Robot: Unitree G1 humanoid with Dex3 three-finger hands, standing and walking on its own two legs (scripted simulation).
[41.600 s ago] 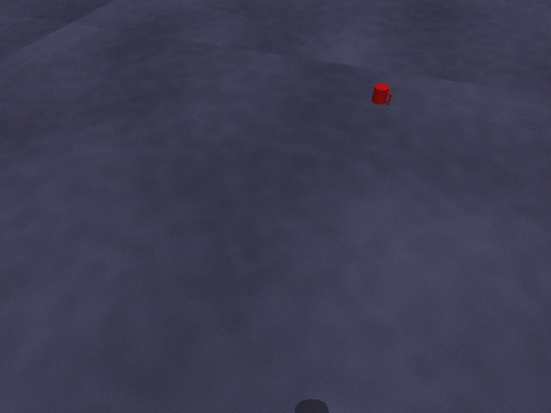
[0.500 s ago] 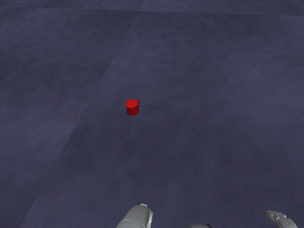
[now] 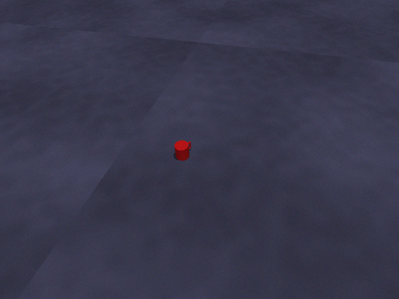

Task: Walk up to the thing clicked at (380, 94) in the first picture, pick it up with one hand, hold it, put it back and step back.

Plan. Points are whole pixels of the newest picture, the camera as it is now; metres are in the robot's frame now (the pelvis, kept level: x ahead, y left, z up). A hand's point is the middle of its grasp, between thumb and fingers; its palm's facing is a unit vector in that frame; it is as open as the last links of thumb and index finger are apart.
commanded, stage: step back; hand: left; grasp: from above
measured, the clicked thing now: (183, 149) +1.15 +0.16 -0.71
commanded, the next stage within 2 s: stand in 0.58 s
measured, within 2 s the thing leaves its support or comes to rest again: neither
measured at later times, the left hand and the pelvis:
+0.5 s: hand out of the picture +0.13 +0.28 -0.14, palm faces +0.01 -0.93 -0.38, open 7.4 cm; pelvis +0.04 +0.02 +0.00, yaw +1 degrees
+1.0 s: hand out of the picture +0.12 +0.26 -0.14, palm faces -0.01 -0.95 -0.32, open 7.4 cm; pelvis +0.03 +0.01 +0.02, yaw +0 degrees
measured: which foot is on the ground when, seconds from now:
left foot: down 0.00-1.00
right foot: down 0.00-1.00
